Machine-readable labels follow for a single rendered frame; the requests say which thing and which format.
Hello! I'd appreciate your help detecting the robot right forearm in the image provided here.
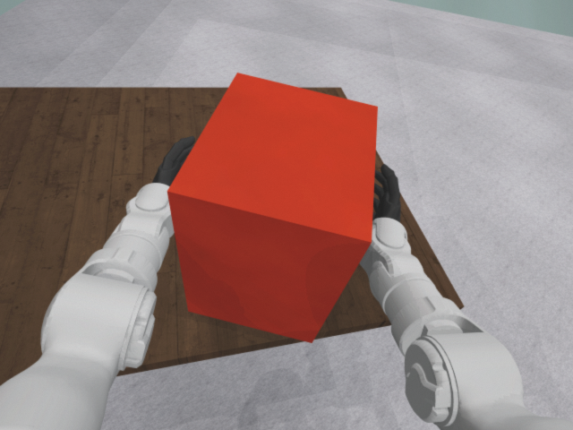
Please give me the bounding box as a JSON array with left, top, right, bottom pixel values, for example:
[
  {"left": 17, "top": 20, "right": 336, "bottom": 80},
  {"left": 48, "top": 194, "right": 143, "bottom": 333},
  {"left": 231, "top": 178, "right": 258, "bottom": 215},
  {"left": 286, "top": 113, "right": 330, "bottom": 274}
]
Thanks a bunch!
[{"left": 359, "top": 218, "right": 524, "bottom": 399}]

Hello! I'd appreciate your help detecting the robot right hand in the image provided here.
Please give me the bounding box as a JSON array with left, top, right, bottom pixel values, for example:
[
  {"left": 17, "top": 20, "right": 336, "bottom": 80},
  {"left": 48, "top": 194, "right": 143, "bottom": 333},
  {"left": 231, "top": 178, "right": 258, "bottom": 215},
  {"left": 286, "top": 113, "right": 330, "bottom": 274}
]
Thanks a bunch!
[{"left": 372, "top": 164, "right": 401, "bottom": 222}]

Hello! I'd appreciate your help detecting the robot left upper arm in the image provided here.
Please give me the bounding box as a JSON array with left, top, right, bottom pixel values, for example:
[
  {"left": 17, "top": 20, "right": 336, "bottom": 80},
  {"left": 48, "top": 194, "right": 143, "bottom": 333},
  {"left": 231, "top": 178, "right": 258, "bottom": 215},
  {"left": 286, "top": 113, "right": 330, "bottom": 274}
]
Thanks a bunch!
[{"left": 0, "top": 273, "right": 157, "bottom": 430}]

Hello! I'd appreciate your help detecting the carton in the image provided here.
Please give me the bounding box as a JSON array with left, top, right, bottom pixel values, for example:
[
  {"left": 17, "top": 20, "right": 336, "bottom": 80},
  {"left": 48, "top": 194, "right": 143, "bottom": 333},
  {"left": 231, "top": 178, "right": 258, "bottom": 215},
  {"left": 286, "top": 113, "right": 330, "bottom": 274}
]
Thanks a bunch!
[{"left": 167, "top": 73, "right": 378, "bottom": 343}]

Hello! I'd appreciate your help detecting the robot left forearm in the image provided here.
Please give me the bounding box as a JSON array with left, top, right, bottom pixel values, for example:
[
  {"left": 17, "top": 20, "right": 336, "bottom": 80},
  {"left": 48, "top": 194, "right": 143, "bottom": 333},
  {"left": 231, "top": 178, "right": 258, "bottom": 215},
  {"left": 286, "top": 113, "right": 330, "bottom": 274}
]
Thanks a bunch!
[{"left": 40, "top": 183, "right": 175, "bottom": 354}]

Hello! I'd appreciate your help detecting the table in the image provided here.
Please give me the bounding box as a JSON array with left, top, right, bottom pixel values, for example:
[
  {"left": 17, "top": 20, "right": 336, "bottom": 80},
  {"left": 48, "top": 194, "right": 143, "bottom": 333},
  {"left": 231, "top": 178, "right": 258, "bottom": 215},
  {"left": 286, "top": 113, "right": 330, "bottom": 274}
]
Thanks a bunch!
[{"left": 0, "top": 87, "right": 464, "bottom": 386}]

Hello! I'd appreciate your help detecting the robot left hand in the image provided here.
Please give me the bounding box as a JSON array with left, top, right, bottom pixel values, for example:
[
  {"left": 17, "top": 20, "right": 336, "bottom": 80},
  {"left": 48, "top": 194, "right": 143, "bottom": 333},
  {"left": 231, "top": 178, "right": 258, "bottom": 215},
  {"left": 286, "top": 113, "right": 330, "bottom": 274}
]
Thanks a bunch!
[{"left": 152, "top": 136, "right": 195, "bottom": 186}]

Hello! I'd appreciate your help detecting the robot right upper arm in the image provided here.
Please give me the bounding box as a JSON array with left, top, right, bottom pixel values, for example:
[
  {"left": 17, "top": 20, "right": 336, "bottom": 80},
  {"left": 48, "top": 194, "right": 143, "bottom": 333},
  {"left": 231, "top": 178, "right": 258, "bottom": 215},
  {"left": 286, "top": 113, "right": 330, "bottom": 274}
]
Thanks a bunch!
[{"left": 405, "top": 332, "right": 573, "bottom": 430}]

